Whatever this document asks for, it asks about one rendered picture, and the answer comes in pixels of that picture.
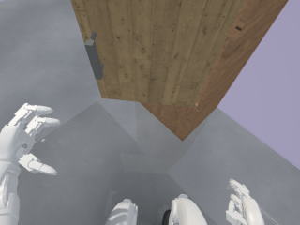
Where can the robot left thigh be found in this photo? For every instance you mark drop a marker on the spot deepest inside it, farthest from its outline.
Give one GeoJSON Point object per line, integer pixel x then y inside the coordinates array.
{"type": "Point", "coordinates": [124, 213]}

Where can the robot right thigh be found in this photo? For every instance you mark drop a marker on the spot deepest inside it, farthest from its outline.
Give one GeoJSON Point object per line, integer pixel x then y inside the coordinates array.
{"type": "Point", "coordinates": [185, 212]}

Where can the robot right hand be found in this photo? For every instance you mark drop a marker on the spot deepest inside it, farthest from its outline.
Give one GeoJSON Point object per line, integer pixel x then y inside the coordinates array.
{"type": "Point", "coordinates": [249, 211]}

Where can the robot left hand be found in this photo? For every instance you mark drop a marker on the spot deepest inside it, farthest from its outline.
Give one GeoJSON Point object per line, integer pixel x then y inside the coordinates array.
{"type": "Point", "coordinates": [13, 137]}

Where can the cupboard door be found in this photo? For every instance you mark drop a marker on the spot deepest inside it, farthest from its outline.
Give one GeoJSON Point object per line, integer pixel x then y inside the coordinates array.
{"type": "Point", "coordinates": [156, 51]}

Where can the robot thigh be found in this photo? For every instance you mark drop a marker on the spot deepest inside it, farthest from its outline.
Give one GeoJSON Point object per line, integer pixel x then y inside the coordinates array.
{"type": "Point", "coordinates": [185, 212]}
{"type": "Point", "coordinates": [124, 213]}

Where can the handle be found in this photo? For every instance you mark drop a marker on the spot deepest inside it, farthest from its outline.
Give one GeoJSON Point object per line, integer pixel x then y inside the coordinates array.
{"type": "Point", "coordinates": [92, 53]}

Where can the robot left forearm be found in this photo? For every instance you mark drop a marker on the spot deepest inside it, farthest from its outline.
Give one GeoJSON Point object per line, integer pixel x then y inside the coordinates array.
{"type": "Point", "coordinates": [9, 199]}

